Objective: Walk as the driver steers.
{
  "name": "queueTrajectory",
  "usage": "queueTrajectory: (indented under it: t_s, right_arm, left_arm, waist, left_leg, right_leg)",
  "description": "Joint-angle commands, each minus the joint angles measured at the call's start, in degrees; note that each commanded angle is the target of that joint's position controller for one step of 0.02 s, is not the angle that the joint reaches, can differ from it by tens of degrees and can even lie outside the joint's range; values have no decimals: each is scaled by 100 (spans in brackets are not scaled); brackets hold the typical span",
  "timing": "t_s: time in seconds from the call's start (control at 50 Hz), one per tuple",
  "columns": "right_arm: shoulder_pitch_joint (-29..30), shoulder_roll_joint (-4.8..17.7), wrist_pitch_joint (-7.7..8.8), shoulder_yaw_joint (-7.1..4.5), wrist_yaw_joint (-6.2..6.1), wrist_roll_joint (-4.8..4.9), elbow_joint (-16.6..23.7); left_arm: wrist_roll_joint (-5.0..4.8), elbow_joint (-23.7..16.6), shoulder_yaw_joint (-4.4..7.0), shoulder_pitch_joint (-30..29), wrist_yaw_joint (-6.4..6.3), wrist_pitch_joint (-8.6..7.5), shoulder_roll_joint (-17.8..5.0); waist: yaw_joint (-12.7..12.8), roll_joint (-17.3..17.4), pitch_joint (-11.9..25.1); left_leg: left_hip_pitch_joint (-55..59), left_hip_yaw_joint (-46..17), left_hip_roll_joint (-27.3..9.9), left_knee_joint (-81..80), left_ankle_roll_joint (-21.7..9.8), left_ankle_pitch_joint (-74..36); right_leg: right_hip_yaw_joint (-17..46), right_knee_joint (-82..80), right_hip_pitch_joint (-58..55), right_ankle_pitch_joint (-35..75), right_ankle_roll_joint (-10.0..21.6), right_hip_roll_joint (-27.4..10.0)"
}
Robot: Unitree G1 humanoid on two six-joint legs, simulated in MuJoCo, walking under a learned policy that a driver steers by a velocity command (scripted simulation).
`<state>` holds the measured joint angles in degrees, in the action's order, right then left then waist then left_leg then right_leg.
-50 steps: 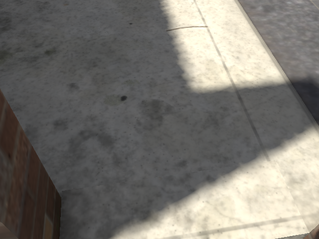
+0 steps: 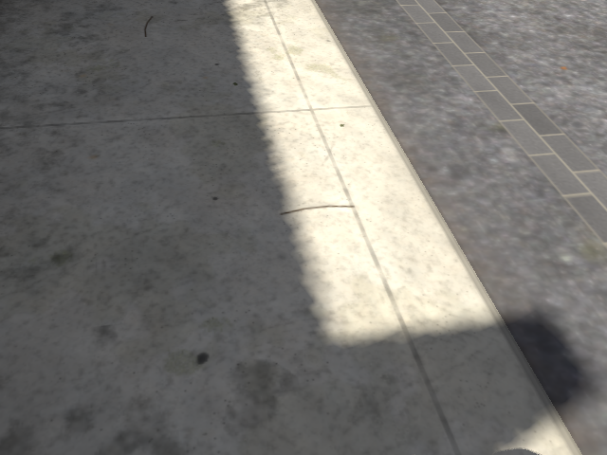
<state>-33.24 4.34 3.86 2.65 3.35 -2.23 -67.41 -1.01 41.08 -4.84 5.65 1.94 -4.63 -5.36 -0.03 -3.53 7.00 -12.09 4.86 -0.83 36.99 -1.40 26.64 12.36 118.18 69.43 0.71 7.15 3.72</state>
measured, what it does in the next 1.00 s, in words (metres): climbs: right foot 0.19 m higher, then left foot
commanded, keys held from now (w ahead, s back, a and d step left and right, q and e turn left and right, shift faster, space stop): w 1.00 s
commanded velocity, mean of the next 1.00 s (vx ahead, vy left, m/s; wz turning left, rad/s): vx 0.50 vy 0.00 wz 0.00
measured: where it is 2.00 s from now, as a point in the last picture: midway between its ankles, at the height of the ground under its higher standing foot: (290, 248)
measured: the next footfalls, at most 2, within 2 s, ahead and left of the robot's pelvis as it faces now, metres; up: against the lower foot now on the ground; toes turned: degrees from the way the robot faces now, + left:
right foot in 0.20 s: +0.30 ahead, -0.15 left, +0.19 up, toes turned -7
left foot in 0.80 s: +0.64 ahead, +0.12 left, +0.19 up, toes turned +3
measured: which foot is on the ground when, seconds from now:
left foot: down 0.00-0.24, up 0.26-0.78, down 0.80-1.00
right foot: up 0.00-0.18, down 0.20-0.80, up 0.82-1.00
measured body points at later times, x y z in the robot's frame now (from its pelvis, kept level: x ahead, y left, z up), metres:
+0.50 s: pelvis +0.28 -0.05 +0.20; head +0.26 -0.06 +0.65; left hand +0.23 +0.19 +0.06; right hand +0.46 -0.26 +0.10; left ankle +0.37 +0.11 -0.37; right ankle +0.26 -0.15 -0.52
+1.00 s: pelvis +0.57 +0.03 +0.22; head +0.60 +0.05 +0.67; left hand +0.72 +0.29 +0.10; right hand +0.62 -0.24 +0.10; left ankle +0.60 +0.11 -0.52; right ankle +0.54 -0.13 -0.39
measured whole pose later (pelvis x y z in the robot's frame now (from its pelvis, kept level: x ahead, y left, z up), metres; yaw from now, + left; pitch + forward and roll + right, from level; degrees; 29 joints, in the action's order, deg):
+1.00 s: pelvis +0.57 +0.03 +0.22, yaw -1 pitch +3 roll +0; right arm -18.0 14.1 4.8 -3.0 2.4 -0.6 -49.6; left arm -1.6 43.3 3.0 12.1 0.7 -5.4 -14.8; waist -1.1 -3.0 0.7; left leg -16.1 5.7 1.8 23.1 -4.2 10.1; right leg 2.2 78.5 38.1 -13.6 2.2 -6.4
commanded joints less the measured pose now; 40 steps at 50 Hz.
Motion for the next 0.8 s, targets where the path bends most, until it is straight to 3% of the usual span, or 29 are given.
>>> queueTrajectory:
  t_s: [0.02, 0.04, 0.08, 0.1, 0.12, 0.14, 0.16, 0.18, 0.2, 0.22, 0.24, 0.26, 0.28, 0.3, 0.32, 0.34, 0.36, 0.38, 0.4, 0.42, 0.46, 0.48, 0.52, 0.54, 0.62, 0.68, 0.74, 0.78, 0.8]
  right_arm:
    - [348, 467, 198, -44, -10, 62, 375]
    - [38, 639, 163, -121, -31, 147, 332]
    - [-494, 563, 45, -148, -212, 226, 110]
    - [-620, 1020, -3, -311, -317, 118, 168]
    - [-616, 911, -77, -344, -425, 377, 84]
    - [-546, 898, -158, -375, -551, 447, 121]
    - [-693, 1087, 1, -364, -492, 299, 202]
    - [-676, 1608, 47, -462, -414, 213, 229]
    - [-194, 2045, 105, -566, -397, 278, 420]
    - [38, 2061, 179, -618, -338, 289, 569]
    - [70, 1732, 246, -617, -280, 250, 678]
    - [619, 1266, 278, -601, -272, 236, 696]
    - [1126, 738, 352, -621, -151, 375, 893]
    - [1950, 331, 299, -476, -164, 362, 1491]
    - [2507, 176, 235, -362, -251, 328, 1957]
    - [2593, 313, 153, -386, -304, 230, 2176]
    - [2056, 206, 40, -320, -345, 271, 2154]
    - [1671, 56, 12, -199, -382, 280, 2124]
    - [1373, 82, -81, -178, -458, 324, 2117]
    - [1128, 239, -135, -186, -593, 428, 2031]
    - [1606, 763, -121, -320, -677, 320, 2320]
    - [2021, 1014, -74, -402, -665, 331, 2424]
    - [2722, 1080, 36, -454, -561, 281, 2611]
    - [3042, 1048, 65, -474, -506, 307, 2665]
    - [4003, 912, 95, -472, -263, 509, 2900]
    - [4265, 907, 78, -444, -87, 421, 3052]
    - [3635, 1319, 43, -595, -97, 333, 2921]
    - [2229, 1723, -3, -800, -118, 301, 2539]
    - [1093, 2284, 37, -924, -169, 141, 2348]
  left_arm:
    - [49, -100, -14, -384, -222, 69, -135]
    - [40, -249, -36, -696, -207, 61, -136]
    - [-68, -564, -164, -1536, -162, 118, 147]
    - [1, -716, -193, -1810, -81, 148, 66]
    - [-48, -980, -306, -2585, 18, 160, 171]
    - [10, -995, -296, -2494, 89, 196, 114]
    - [106, -773, -168, -1802, 131, 162, 100]
    - [48, -491, 14, -813, 97, 132, -246]
    - [30, -290, 272, 185, 20, 137, -755]
    - [173, 85, 486, 1072, -45, 202, -1226]
    - [304, 220, 726, 1703, -134, 300, -1790]
    - [281, 486, 891, 1991, -267, 443, -2162]
    - [303, 599, 786, 1848, -239, 297, -1852]
    - [219, 817, 759, 1489, -146, 145, -1378]
    - [298, 1049, 658, 1487, -11, 2, -877]
    - [343, 1424, 542, 1645, 20, -70, -192]
    - [331, 1564, 499, 1545, 20, -87, 113]
    - [291, 1556, 519, 1477, 43, -94, 74]
    - [287, 1526, 516, 1371, 9, -106, 69]
    - [261, 1289, 576, 898, -49, -76, -163]
    - [289, 1108, 558, 596, -79, -138, -443]
    - [166, 989, 539, 621, -69, -218, -598]
    - [153, 1058, 665, 1096, -184, -275, -1245]
    - [107, 1086, 697, 1449, -231, -267, -1316]
    - [13, 1045, 765, 2099, -345, -224, -1366]
    - [3, 892, 807, 1977, -292, -218, -1285]
    - [-20, 868, 854, 1828, -233, -185, -1410]
    - [17, 828, 866, 1708, -272, -172, -1426]
    - [133, 630, 837, 1648, -276, -181, -1394]
  waist:
    - [-91, 980, -1176]
    - [-217, 1074, -1097]
    - [-553, 1447, -1160]
    - [-654, 1481, -1140]
    - [-687, 1630, -1399]
    - [-486, 1577, -1141]
    - [-213, 1894, -381]
    - [182, 2194, 129]
    - [861, 2443, 571]
    - [1083, 2030, 1218]
    - [1119, 943, 1713]
    - [1099, -704, 1643]
    - [812, -415, 1333]
    - [546, 139, 638]
    - [559, 167, -124]
    - [280, 90, -517]
    - [16, 24, -733]
    - [-185, 120, -835]
    - [-397, -33, -921]
    - [-596, -43, -1252]
    - [-619, -48, -1296]
    - [-474, -36, -1176]
    - [-219, -116, -883]
    - [-27, 0, -850]
    - [354, 20, -1096]
    - [362, -66, -1194]
    - [108, -241, -874]
    - [-527, -315, -147]
    - [-836, 237, 823]
  left_leg:
    - [-764, -793, -1149, -2076, -776, -1785]
    - [-178, -720, -1151, -2155, -689, -1285]
    - [691, -960, -1237, -2463, -691, -1689]
    - [607, -817, -1549, -3301, -988, -1872]
    - [50, -663, -1585, -4000, -974, -2300]
    - [-172, -73, -1255, -3923, -847, -3830]
    - [-265, 104, -1418, -3237, -1023, -7751]
    - [529, 190, -1549, -2327, -1084, -10435]
    - [1154, 48, -1641, -1406, -1000, -11901]
    - [357, -196, -1407, -219, -861, -11829]
    - [-611, -461, -755, 1221, -726, -10135]
    - [-1866, -853, 317, 4067, -429, -3135]
    - [-2345, -1786, 476, 6743, -310, -2182]
    - [-3201, -1528, 357, 7356, -494, -1986]
    - [-3727, -1347, 261, 7734, -779, -1755]
    - [-4110, -1405, 168, 7753, -1011, -1797]
    - [-4269, -1529, 235, 7797, -1113, -1640]
    - [-4360, -1628, 172, 7479, -1219, -1940]
    - [-4483, -1631, 199, 7325, -1127, -1890]
    - [-4291, -1702, 108, 6446, -866, -1889]
    - [-3932, -1401, -39, 4882, -511, -2537]
    - [-3580, -1044, -50, 3949, -390, -2846]
    - [-3336, -585, -425, 2896, -146, -3507]
    - [-3452, -495, -500, 2489, -71, -3670]
    - [-3765, -453, -592, 782, -40, -3314]
    - [-3126, -309, -540, 34, -113, -2783]
    - [-1954, -34, -175, -487, -222, -2575]
    - [-158, 72, 87, -818, -440, -2561]
    - [1737, -1092, -1006, -298, -857, -3506]
  right_leg:
    - [-641, 203, 768, 73, -106, -105]
    - [-857, -351, 1212, 39, -137, -267]
    - [-1111, -664, 1965, -624, -164, -591]
    - [-1908, -1479, 1313, -1037, -256, -806]
    - [-2061, -2843, 190, -2003, -105, -1195]
    - [-2606, -3898, -1318, -2175, -39, -1012]
    - [-3179, -3404, -2961, -3211, 33, -319]
    - [-2853, -3740, -3639, -3569, 181, -128]
    - [-2196, -4712, -4220, -3100, 289, -102]
    - [-576, -5290, -5462, -2545, 579, -633]
    - [1751, -6853, -6400, -3635, 1078, -1368]
    - [4177, -9332, -6799, -4597, 1563, -2285]
    - [4392, -9631, -6017, -4833, 1255, -2378]
    - [3269, -9339, -5417, -4861, 814, -2303]
    - [2317, -9191, -4769, -4147, 691, -2234]
    - [1255, -9018, -4639, -3400, 392, -1816]
    - [643, -9016, -4557, -3286, 251, -1639]
    - [-149, -8918, -4581, -2661, -49, -1392]
    - [-213, -9287, -4417, -2616, -33, -1451]
    - [-547, -9678, -3869, -2421, 5, -1440]
    - [-1103, -10346, -3580, -1771, 34, -1302]
    - [-1465, -10531, -3664, -1001, 69, -1153]
    - [-1247, -10917, -4526, -379, 280, -1296]
    - [-1189, -10982, -5079, -247, 317, -1408]
    - [-1102, -11129, -6813, -212, 274, -1731]
    - [-1211, -11083, -7083, -165, 294, -1898]
    - [-1322, -10299, -7429, 1728, 175, -1915]
    - [-1559, -8544, -7108, 2761, -210, -1473]
    - [-1609, -6630, -5731, 889, -295, -1183]
Keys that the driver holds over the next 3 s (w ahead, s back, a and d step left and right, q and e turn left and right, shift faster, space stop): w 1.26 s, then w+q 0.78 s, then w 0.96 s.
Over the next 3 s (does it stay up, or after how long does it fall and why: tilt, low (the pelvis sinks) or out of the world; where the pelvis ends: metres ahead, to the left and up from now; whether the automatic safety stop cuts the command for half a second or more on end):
stays up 1.60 0.31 0.21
